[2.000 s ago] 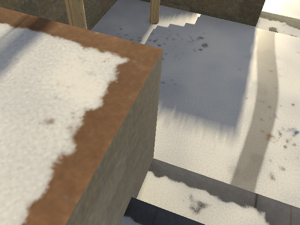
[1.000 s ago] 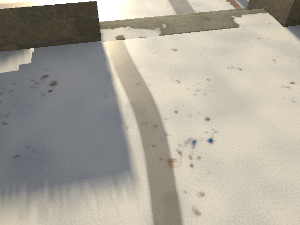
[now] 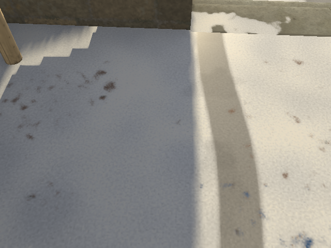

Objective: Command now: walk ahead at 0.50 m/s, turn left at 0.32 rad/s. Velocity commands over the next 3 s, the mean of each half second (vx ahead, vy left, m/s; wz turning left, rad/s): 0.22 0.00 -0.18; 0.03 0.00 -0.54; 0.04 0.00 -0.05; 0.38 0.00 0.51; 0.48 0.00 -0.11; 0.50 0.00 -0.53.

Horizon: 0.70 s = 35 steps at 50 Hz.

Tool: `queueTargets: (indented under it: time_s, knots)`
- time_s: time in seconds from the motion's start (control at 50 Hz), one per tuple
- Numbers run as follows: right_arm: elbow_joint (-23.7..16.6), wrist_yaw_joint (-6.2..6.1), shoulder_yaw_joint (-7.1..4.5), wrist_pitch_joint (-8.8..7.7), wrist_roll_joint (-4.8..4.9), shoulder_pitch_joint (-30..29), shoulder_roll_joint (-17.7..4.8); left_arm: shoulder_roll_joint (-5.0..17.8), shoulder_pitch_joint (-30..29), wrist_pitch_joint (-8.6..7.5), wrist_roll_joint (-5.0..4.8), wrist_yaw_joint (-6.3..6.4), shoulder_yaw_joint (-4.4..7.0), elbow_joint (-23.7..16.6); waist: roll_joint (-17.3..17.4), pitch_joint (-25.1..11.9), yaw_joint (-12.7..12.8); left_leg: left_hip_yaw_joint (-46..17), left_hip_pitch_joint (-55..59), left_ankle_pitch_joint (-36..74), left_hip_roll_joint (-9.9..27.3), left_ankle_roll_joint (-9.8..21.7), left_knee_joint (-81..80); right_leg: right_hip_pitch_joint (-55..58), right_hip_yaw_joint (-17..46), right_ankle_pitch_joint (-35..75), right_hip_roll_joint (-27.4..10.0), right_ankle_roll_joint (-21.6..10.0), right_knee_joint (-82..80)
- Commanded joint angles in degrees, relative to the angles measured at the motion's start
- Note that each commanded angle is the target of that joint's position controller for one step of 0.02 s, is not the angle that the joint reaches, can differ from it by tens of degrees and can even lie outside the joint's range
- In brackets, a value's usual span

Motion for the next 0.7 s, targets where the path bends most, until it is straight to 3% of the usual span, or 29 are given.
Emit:
queueTargets:
  time_s: [0.02,0.06,0.08,0.12,0.14,0.18,0.22,0.24,0.26,0.28,0.3,0.32,0.36,0.38,0.42,0.5,0.54,0.58,0.62,0.64,0.66,0.68,0.7]
  knots:
    - [-5.9,-0.92,-1.12,-2.22,0.12,-6.1,-6.3,4.2,5.7,1.11,1.99,0.64,1.40,-2.9,1.2,-2.8,4.3,-16.4,-3.9,16.8,16.2,11.2,-15.7,3.0,-0.6,11.5,-4.5,1.7,-25.6]
    - [-4.8,-1.82,-1.51,-2.62,0.52,-3.9,-6.9,1.6,-0.5,0.55,2.37,-0.22,0.29,-4.3,4.9,-3.2,1.5,-7.1,-7.3,25.6,10.9,8.5,-14.8,13.6,-3.9,24.8,-1.3,1.1,-42.6]
    - [-3.8,-1.77,-1.64,-2.75,0.11,-1.9,-7.3,1.1,-1.2,0.59,2.05,-0.65,0.15,-3.6,5.2,-5.2,0.3,-6.1,-4.6,28.4,11.8,8.5,-14.0,15.6,-4.4,30.5,0.3,0.6,-46.3]
    - [-2.3,-1.58,-1.66,-2.85,0.28,0.5,-7.4,1.8,-2.8,1.15,1.02,-1.31,0.03,-3.9,4.9,-6.1,-1.0,-7.4,2.2,30.7,15.2,8.1,-13.2,15.0,-3.9,31.3,1.0,-1.2,-50.7]
    - [-1.8,-1.51,-1.56,-2.70,0.34,1.1,-6.8,2.6,-4.5,1.35,0.95,-1.61,0.10,-4.6,3.8,-5.7,-1.5,-7.9,4.8,29.9,16.3,7.3,-12.1,14.2,-3.4,30.7,1.1,-2.4,-52.6]
    - [-0.9,-1.47,-1.51,-2.28,0.39,1.5,-6.8,3.9,-7.2,1.59,1.69,-2.24,0.44,-5.9,3.5,-5.5,-1.9,-8.1,9.1,28.2,17.7,5.4,-9.4,13.9,-3.5,27.5,2.2,-5.2,-55.2]
    - [-0.8,-1.42,-1.74,-1.94,0.52,0.2,-7.2,5.9,-5.4,1.82,2.34,-2.67,1.31,-5.4,3.6,-5.8,-0.4,-5.5,11.6,26.1,14.8,2.8,-3.7,17.7,-4.5,27.8,4.0,-7.8,-59.2]
    - [-0.9,-1.65,-1.74,-2.07,0.16,2.8,-6.7,9.1,-3.8,1.93,2.82,-2.62,2.38,-5.0,-1.2,-7.8,-1.2,-3.2,10.5,22.9,10.6,0.6,2.4,23.9,-2.4,44.6,2.9,-8.9,-59.6]
    - [-0.8,-1.82,-1.51,-2.43,-0.06,6.9,-5.4,11.6,-0.7,2.19,3.26,-2.79,3.25,-4.9,-8.2,-13.2,-2.3,-0.2,0.9,11.9,5.1,-3.0,13.5,37.8,5.7,57.7,-2.7,-14.5,-58.3]
    - [-1.3,-1.87,-0.70,-2.48,-0.38,5.9,-5.3,11.0,5.2,2.99,2.40,-2.95,3.47,-4.5,-15.1,-19.8,1.8,1.5,-9.0,-15.0,0.9,-6.1,29.0,47.8,18.4,52.8,-11.1,-21.2,-63.1]
    - [-2.6,-1.41,-0.98,-1.86,0.11,3.0,-6.5,9.1,7.3,3.35,1.88,-3.14,2.79,-4.6,-13.6,-21.7,2.5,-2.7,-15.8,-25.0,1.2,-6.2,35.1,50.2,27.5,34.6,-12.9,-22.4,-67.9]
    - [-2.9,-1.65,-1.24,-0.80,0.46,0.0,-6.4,8.7,4.8,3.76,1.74,-2.88,2.68,-5.7,-7.6,-17.5,2.5,-4.5,-19.1,-22.6,3.1,-6.4,38.8,46.4,27.6,22.4,-11.8,-20.3,-69.9]
    - [-3.7,-2.59,-1.32,0.83,0.19,-3.7,-5.5,8.5,-1.2,4.62,1.93,-1.82,2.78,-7.7,-1.9,-11.2,0.6,-4.8,-17.1,-16.0,6.1,-6.6,33.5,33.7,22.6,14.7,-8.8,-16.7,-72.4]
    - [-3.8,-3.01,-1.51,1.16,0.05,-3.8,-5.6,8.4,-3.2,5.15,1.90,-1.58,2.88,-8.4,-2.7,-9.7,-0.8,-4.0,-13.3,-14.6,6.5,-6.4,26.7,28.6,19.5,11.9,-5.9,-14.6,-73.1]
    - [-3.0,-3.35,-1.51,1.22,-0.03,-3.3,-4.4,8.8,-3.5,6.08,2.22,-1.18,3.43,-9.2,-5.8,-9.1,-1.3,-1.6,-7.3,-13.5,4.0,-6.8,18.7,23.4,16.3,11.0,-2.3,-13.7,-74.0]
    - [-3.1,-3.68,-1.56,1.42,-0.01,-4.6,-4.5,9.0,-2.1,6.66,1.45,-0.20,3.92,-9.5,-7.4,-10.5,-0.5,-3.6,-2.9,-8.1,3.8,-7.2,11.7,22.4,18.3,7.1,-2.4,-14.4,-75.2]
    - [-3.2,-3.51,-1.74,1.42,0.09,-5.2,-5.1,8.8,-2.1,6.94,1.56,0.10,3.99,-10.1,-7.7,-9.9,-0.3,-4.3,-1.9,-7.0,3.9,-7.4,9.3,22.1,20.0,6.8,-2.3,-14.4,-75.0]
    - [-3.4,-3.08,-1.94,1.15,-0.04,-4.9,-5.3,8.5,-1.5,7.18,1.02,0.29,3.94,-10.3,-7.5,-9.9,-0.6,-4.3,0.7,-6.1,3.9,-7.5,6.9,22.0,21.4,7.3,-1.9,-13.8,-74.2]
    - [-2.6,-2.46,-2.15,0.72,-0.02,-2.3,-5.2,8.5,-2.6,7.60,0.62,0.53,3.93,-10.8,-7.1,-9.1,-2.8,-3.4,6.2,-3.1,3.9,-6.8,-0.7,20.1,21.3,8.4,-0.1,-12.2,-72.3]
    - [-2.1,-2.21,-2.57,0.69,0.07,-0.2,-6.3,8.2,-2.2,7.80,0.23,0.59,3.84,-11.0,-6.2,-8.8,-3.9,-3.1,11.1,0.3,4.9,-6.4,-6.7,17.8,20.3,9.2,1.5,-10.6,-70.3]
    - [-1.6,-2.21,-3.46,0.74,-0.76,2.2,-9.2,6.2,-0.7,8.03,-0.02,0.65,3.38,-11.0,-0.7,-9.0,-3.9,-9.1,17.3,-0.1,12.4,-4.2,-12.1,12.4,16.4,3.0,5.5,-7.7,-61.9]
    - [-2.1,-2.83,-4.70,1.09,-1.91,0.2,-15.4,4.5,-0.3,7.96,-0.70,0.32,2.98,-13.9,17.0,-6.4,-0.6,-24.1,17.5,0.4,23.7,4.4,-18.1,1.6,4.6,-6.3,14.6,-4.3,-48.2]
    - [-4.5,-3.27,-3.83,1.01,-2.94,-4.0,-11.6,9.2,-0.1,7.11,0.69,0.28,4.18,-13.2,16.1,-6.6,-1.1,-29.8,13.9,5.1,29.7,9.5,-19.0,0.4,5.8,-9.6,12.1,-1.8,-36.1]
Next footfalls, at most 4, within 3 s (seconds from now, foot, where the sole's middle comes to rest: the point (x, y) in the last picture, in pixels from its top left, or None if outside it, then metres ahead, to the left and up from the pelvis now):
0.22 right None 0.30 -0.16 -0.76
0.66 left None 0.30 0.06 -0.76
1.14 right None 0.19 -0.18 -0.76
1.78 left None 0.44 0.02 -0.76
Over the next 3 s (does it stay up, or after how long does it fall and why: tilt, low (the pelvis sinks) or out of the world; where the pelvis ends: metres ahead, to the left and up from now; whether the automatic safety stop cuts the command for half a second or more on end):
stays up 1.03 -0.14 0.02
